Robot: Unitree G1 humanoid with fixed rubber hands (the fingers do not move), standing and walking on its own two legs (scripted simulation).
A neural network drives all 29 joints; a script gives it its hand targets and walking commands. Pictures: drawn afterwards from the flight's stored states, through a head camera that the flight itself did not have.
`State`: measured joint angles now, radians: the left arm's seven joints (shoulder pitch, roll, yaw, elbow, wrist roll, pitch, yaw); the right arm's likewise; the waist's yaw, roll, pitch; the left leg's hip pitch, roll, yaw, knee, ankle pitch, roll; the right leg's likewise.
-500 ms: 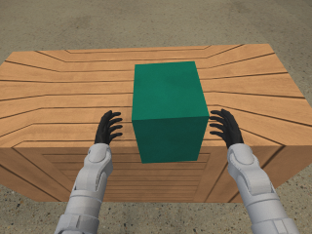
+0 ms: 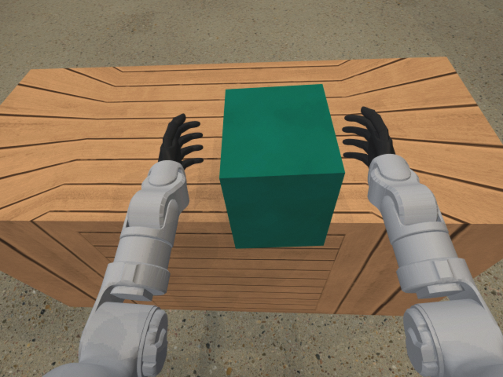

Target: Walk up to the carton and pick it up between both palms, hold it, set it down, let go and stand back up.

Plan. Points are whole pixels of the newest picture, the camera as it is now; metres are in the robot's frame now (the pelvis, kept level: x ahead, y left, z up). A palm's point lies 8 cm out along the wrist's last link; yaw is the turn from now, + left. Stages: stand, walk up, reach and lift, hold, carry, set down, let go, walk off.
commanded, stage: reach and lift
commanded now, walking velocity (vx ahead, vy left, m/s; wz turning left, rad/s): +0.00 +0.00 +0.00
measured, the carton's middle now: (276, 170) +0.45 +0.01 +0.03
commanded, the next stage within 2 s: none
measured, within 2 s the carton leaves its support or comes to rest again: neither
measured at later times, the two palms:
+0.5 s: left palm (180, 128) +0.44 +0.16 +0.15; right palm (374, 116) +0.46 -0.14 +0.16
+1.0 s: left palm (195, 164) +0.44 +0.15 +0.06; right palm (354, 156) +0.46 -0.13 +0.07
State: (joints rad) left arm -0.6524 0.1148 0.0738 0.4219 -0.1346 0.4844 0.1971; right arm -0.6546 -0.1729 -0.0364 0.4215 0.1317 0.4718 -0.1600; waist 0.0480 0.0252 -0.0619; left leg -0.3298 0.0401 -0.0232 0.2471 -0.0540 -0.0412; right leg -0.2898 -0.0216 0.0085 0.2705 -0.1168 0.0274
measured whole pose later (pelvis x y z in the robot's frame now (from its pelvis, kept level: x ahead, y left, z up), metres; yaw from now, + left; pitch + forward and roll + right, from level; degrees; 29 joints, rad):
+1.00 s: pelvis +0.01 +0.00 +0.00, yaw +0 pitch +18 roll +0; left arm -0.86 0.02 0.28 0.99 0.09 0.09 0.15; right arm -0.88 -0.08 -0.17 1.03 -0.06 0.06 -0.14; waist 0.04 0.02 -0.18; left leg -0.45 0.04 -0.02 0.12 0.02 -0.04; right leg -0.42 -0.03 0.01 0.17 -0.06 0.03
